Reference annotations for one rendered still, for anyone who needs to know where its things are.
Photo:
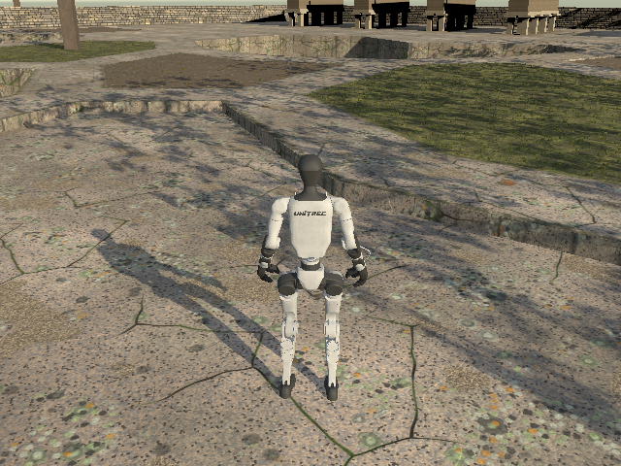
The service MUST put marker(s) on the humanoid robot torso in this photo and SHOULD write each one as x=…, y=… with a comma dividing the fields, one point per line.
x=310, y=226

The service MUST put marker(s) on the robot left hand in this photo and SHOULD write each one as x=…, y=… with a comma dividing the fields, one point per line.
x=261, y=272

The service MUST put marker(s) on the robot right hand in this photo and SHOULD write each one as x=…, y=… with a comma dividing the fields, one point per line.
x=354, y=273

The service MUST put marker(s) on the robot right upper arm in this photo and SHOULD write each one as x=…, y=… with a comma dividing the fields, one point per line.
x=341, y=207

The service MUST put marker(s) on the robot right forearm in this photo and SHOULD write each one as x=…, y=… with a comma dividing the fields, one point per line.
x=357, y=257

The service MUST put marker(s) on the robot left upper arm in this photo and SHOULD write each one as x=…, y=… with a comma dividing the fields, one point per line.
x=280, y=206

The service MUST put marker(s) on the robot left forearm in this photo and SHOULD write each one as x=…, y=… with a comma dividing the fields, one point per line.
x=266, y=255

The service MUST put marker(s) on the right robot foot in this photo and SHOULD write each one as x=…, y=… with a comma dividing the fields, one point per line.
x=331, y=392

